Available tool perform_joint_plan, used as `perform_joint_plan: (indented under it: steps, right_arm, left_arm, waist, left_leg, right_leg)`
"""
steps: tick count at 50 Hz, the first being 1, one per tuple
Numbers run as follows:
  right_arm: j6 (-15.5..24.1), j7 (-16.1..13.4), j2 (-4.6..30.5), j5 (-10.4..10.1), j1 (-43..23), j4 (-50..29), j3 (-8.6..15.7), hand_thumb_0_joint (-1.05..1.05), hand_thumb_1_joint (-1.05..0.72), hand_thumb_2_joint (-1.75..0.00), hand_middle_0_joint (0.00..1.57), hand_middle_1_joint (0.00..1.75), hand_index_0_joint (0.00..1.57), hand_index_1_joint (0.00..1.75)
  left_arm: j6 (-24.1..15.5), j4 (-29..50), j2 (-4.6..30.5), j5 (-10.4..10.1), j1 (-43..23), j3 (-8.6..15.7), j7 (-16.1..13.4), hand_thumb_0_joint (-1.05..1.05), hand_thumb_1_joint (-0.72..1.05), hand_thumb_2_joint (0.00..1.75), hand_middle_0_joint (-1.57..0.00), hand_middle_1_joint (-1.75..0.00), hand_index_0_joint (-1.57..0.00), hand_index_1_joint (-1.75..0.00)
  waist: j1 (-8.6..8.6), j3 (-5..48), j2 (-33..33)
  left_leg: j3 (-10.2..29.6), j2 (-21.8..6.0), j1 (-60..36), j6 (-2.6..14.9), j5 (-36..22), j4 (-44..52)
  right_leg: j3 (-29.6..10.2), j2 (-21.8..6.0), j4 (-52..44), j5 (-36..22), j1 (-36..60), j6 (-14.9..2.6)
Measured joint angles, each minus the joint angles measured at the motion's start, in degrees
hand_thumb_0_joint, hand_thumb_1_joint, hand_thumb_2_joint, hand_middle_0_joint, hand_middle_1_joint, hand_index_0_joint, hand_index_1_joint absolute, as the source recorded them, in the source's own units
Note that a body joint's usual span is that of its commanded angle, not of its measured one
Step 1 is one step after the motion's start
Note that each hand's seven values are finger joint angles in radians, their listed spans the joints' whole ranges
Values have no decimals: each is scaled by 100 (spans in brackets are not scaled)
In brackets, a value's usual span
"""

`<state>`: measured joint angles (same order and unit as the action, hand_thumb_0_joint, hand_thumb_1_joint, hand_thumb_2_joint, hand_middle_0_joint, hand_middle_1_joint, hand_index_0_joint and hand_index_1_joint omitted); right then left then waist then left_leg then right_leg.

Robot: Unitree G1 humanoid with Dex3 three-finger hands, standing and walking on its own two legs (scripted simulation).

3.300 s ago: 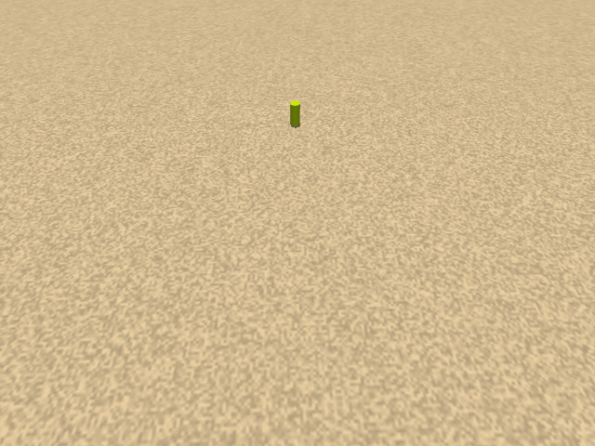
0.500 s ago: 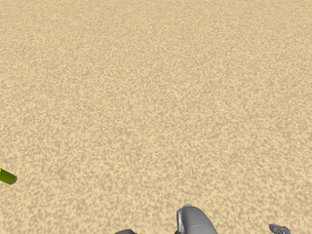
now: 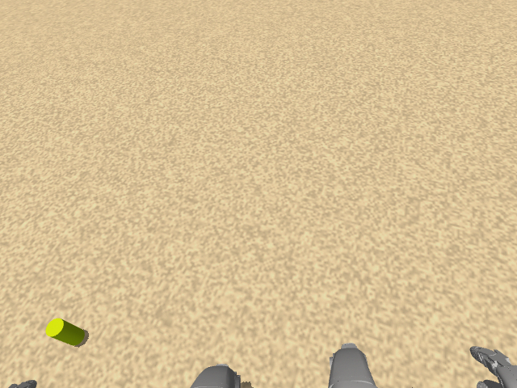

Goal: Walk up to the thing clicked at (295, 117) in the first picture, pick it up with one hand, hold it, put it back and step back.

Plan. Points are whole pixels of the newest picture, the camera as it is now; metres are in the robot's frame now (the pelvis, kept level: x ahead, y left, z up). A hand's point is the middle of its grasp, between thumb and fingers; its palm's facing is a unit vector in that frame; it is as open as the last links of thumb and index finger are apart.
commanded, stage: walk up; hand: left
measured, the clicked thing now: (66, 332) +0.34 +0.73 -0.64
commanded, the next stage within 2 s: none
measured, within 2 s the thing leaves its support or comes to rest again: neither
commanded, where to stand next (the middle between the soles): -0.12 +0.66 m, yaw -23 degrees
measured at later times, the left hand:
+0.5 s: hand out of the picture +0.06 +0.52 -0.08, palm faces -0.14 -0.79 -0.60, open 7.3 cm
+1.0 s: hand out of the picture +0.03 +0.71 -0.10, palm faces -0.25 -0.81 -0.52, open 7.3 cm
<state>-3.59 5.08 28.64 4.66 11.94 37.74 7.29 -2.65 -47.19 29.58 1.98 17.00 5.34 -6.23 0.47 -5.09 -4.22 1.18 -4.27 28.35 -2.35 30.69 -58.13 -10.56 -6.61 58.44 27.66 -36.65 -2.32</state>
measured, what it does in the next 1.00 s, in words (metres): steps to the left: right foot, then left foot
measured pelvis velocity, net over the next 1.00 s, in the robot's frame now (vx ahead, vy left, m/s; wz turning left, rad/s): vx -0.11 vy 0.45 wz -0.24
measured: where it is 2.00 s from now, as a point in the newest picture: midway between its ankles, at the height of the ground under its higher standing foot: outside the picture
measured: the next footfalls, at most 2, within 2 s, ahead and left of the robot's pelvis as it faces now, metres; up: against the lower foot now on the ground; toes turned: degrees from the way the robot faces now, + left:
right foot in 0.22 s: +0.09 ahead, +0.01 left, +0.00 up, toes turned -9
left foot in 0.58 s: +0.01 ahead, +0.44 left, +0.00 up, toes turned -8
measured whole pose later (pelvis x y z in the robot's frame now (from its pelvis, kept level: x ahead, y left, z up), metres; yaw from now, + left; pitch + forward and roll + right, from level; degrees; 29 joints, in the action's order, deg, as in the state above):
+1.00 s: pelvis -0.11 +0.45 +0.02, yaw -14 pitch -2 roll -2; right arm -7.5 2.1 24.4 3.4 14.1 38.2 5.2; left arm -2.8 -45.4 21.6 0.4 15.7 1.3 -5.9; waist 1.6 -11.5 -6.8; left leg 3.0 2.7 36.4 0.2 29.2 -75.0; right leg 3.3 0.3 47.0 20.0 -24.9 -2.2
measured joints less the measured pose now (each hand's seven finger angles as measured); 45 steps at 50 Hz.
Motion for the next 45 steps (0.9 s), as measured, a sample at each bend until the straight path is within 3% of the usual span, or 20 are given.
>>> perform_joint_plan:
  steps: [2,5,8,10,11,12,13,15,19,23,28,29,30,31,33,37,40,43,44,45]
  right_arm:
    - [21,-90,-169,-3,69,56,-59,0,-91,-90,21,30,20,30]
    - [0,-174,-421,-10,204,78,-184,0,-91,-90,21,30,20,30]
    - [-64,-207,-510,19,331,12,-241,0,-91,-90,21,30,21,30]
    - [-127,-217,-475,21,403,-71,-253,0,-90,-90,21,30,21,30]
    - [-163,-219,-454,-2,442,-117,-258,0,-90,-90,21,30,21,30]
    - [-187,-224,-419,-40,432,-138,-252,0,-90,-90,21,30,21,30]
    - [-217,-244,-387,-68,385,-132,-243,0,-90,-90,21,30,21,30]
    - [-314,-291,-377,-80,362,-87,-232,0,-91,-90,21,30,20,30]
    - [-395,-195,-296,-83,263,20,-209,1,-91,-90,21,30,20,30]
    - [-377,-67,-167,-77,140,-1,-144,0,-91,-90,21,30,20,30]
    - [-326,-18,77,-115,77,4,-22,0,-91,-90,21,30,20,30]
    - [-278,-27,103,-108,86,25,17,0,-91,-90,21,30,20,30]
    - [-232,-48,65,-76,83,56,35,0,-91,-90,21,30,20,30]
    - [-206,-65,44,-69,113,72,3,0,-91,-90,21,30,20,30]
    - [-195,-118,-67,-75,146,174,-81,0,-91,-90,21,30,20,30]
    - [-193,-212,-468,-69,236,282,-250,0,-91,-90,21,30,20,30]
    - [-162,-223,-548,-43,352,209,-309,0,-91,-90,21,30,21,30]
    - [-193,-238,-476,-38,434,82,-316,0,-90,-90,21,30,21,30]
    - [-222,-237,-449,-59,452,37,-312,0,-90,-90,21,30,21,30]
    - [-241,-244,-406,-86,406,28,-291,0,-90,-90,21,30,21,30]
  left_arm:
    - [62,-227,-25,-96,-102,-11,-89,1,90,90,-20,-30,-21,-31]
    - [17,-330,-88,-239,-159,-62,-58,1,91,90,-20,-30,-21,-30]
    - [-25,-251,-285,-296,-120,-156,38,1,91,90,-20,-30,-20,-30]
    - [-80,-125,-452,-303,-43,-229,72,1,91,90,-20,-30,-21,-30]
    - [-132,-25,-493,-275,30,-265,75,1,91,90,-20,-30,-21,-31]
    - [-180,66,-546,-218,70,-273,61,1,91,90,-20,-30,-21,-31]
    - [-188,138,-612,-168,71,-292,41,1,90,90,-20,-30,-21,-31]
    - [-142,217,-682,-143,36,-366,22,1,90,90,-21,-30,-21,-31]
    - [-112,281,-752,-100,38,-370,31,1,90,90,-21,-31,-21,-31]
    - [-70,254,-607,0,129,-269,107,1,90,90,-21,-31,-21,-31]
    - [-22,220,-258,75,96,-117,147,1,90,90,-21,-31,-21,-31]
    - [1,200,-170,67,54,-89,140,1,90,90,-21,-31,-21,-31]
    - [39,131,-81,50,-13,-40,109,1,90,90,-21,-31,-21,-31]
    - [93,15,-54,11,-61,4,45,1,90,90,-21,-31,-21,-31]
    - [173,-251,-57,-62,-143,37,-59,1,90,90,-21,-30,-21,-31]
    - [121,-457,-64,-222,-182,14,-1,1,91,90,-20,-30,-20,-30]
    - [90,-398,-264,-279,-156,-86,87,1,91,90,-20,-30,-20,-30]
    - [34,-201,-545,-306,-90,-222,112,1,91,90,-20,-30,-21,-30]
    - [-15,-103,-601,-281,-29,-265,112,1,91,90,-20,-30,-21,-31]
    - [-50,-27,-684,-233,-20,-286,102,1,91,90,-20,-30,-21,-31]
  waist:
    - [141,-53,4]
    - [329,-167,115]
    - [439,-247,129]
    - [459,-253,60]
    - [438,-237,62]
    - [359,-279,6]
    - [324,-391,-123]
    - [276,-466,-266]
    - [134,-410,-352]
    - [47,-239,-281]
    - [-49,-55,-181]
    - [-49,-57,-111]
    - [-68,-133,34]
    - [-61,-155,48]
    - [82,-164,-55]
    - [316,-230,93]
    - [375,-286,92]
    - [346,-312,-19]
    - [312,-302,-34]
    - [253,-383,-148]
  left_leg:
    - [-65,27,-45,89,-85,72]
    - [-238,141,-228,314,-317,477]
    - [-479,286,-403,514,-515,859]
    - [-647,373,-404,635,-553,912]
    - [-744,433,-316,671,-560,757]
    - [-730,446,-164,596,-563,420]
    - [-543,446,-2,490,-385,-32]
    - [-192,502,383,385,-25,-1039]
    - [266,300,822,302,-398,-2027]
    - [457,-31,677,289,-654,-1698]
    - [256,-130,-92,421,-122,-109]
    - [162,-34,-206,254,80,111]
    - [4,99,-200,140,119,5]
    - [-76,125,-145,114,120,-142]
    - [-74,86,-78,199,26,-200]
    - [-242,205,-176,408,-453,405]
    - [-451,333,-249,611,-782,868]
    - [-702,449,-173,801,-975,1066]
    - [-798,490,-89,839,-974,1001]
    - [-764,465,26,738,-960,798]
  right_leg:
    - [181,394,772,321,-183,-22]
    - [833,706,1126,119,-258,2]
    - [1514,788,536,-48,51,33]
    - [1799,821,-469,-532,501,-39]
    - [1827,825,-1145,-901,816,-92]
    - [1770,866,-1332,-913,903,-215]
    - [1766,906,-1233,-896,893,-227]
    - [1751,830,-1092,-897,882,-166]
    - [1478,538,-1188,-1083,894,39]
    - [1026,236,-1154,-1201,654,161]
    - [452,-85,-1028,-1369,147,254]
    - [298,-174,-940,-1340,30,239]
    - [10,-180,-735,-958,-61,121]
    - [-178,-1,-368,-458,-162,64]
    - [-1,429,597,-1,-335,-4]
    - [741,869,1379,-81,-280,-1]
    - [1325,936,808,-16,228,73]
    - [1627,924,-600,-322,996,28]
    - [1626,906,-1242,-567,1313,-54]
    - [1593,960,-1383,-544,1365,-116]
